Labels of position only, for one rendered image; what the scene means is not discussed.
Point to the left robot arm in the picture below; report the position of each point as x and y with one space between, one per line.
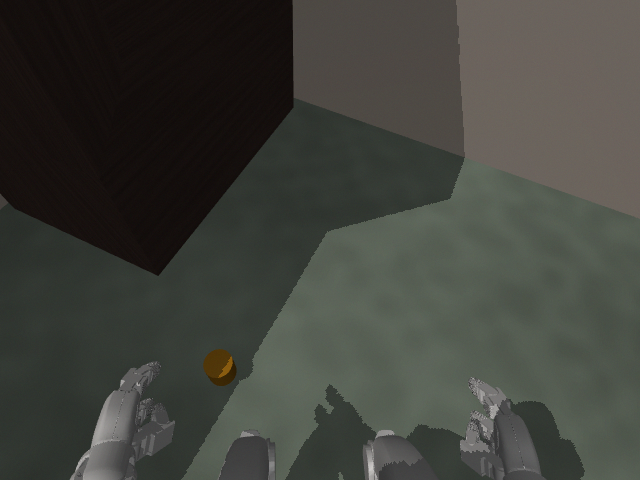
111 460

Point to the right robot hand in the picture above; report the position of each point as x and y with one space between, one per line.
508 446

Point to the left robot hand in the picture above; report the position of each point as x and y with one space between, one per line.
123 413

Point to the can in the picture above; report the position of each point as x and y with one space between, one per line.
220 367

